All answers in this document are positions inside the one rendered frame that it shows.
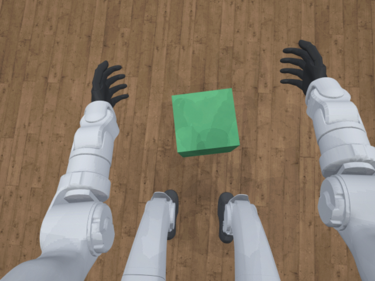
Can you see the robot left forearm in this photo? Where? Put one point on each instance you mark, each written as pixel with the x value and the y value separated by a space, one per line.
pixel 87 174

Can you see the robot left hand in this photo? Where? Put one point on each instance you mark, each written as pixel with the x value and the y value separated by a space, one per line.
pixel 100 90

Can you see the right robot upper arm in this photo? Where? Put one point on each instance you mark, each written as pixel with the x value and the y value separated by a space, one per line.
pixel 347 203

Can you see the robot right hand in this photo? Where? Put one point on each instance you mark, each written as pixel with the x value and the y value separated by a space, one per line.
pixel 311 63

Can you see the left robot upper arm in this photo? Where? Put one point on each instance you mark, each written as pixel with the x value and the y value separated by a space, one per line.
pixel 73 236

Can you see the carton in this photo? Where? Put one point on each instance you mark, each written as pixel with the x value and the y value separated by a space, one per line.
pixel 205 122

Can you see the robot left foot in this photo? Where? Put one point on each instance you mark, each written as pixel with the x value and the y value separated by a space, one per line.
pixel 174 197

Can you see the robot right forearm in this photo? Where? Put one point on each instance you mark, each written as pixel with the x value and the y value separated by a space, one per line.
pixel 340 133

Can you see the left robot shin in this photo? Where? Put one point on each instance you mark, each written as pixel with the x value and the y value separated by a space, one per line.
pixel 159 195

